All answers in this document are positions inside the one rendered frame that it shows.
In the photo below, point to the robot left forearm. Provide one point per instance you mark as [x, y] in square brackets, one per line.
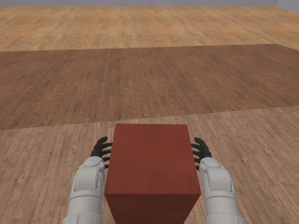
[86, 193]

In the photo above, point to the robot right forearm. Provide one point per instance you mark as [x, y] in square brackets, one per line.
[219, 193]

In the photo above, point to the carton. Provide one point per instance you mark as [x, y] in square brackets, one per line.
[151, 175]

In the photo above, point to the robot right hand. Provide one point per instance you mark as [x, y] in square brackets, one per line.
[204, 151]

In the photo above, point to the robot left hand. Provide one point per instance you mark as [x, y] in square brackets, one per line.
[98, 149]

